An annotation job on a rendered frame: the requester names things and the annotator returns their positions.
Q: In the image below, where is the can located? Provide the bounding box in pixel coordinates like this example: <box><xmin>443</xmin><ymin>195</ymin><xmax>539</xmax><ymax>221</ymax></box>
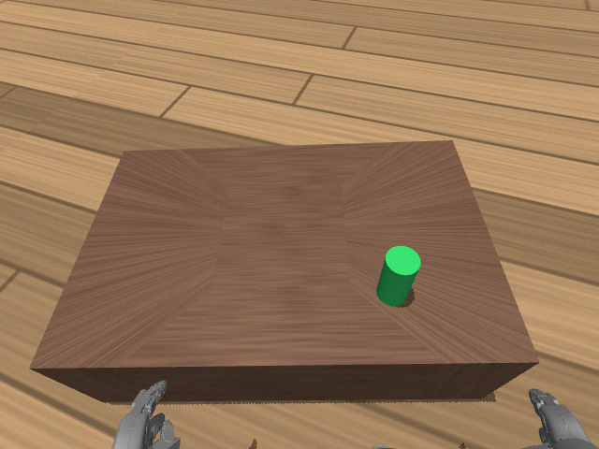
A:
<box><xmin>376</xmin><ymin>246</ymin><xmax>421</xmax><ymax>306</ymax></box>

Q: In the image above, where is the right robot hand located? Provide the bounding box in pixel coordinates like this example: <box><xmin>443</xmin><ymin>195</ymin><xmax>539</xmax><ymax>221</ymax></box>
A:
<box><xmin>521</xmin><ymin>389</ymin><xmax>591</xmax><ymax>449</ymax></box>

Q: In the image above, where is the left robot hand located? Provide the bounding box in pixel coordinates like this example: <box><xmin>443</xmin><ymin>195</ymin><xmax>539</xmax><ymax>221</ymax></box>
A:
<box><xmin>111</xmin><ymin>381</ymin><xmax>181</xmax><ymax>449</ymax></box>

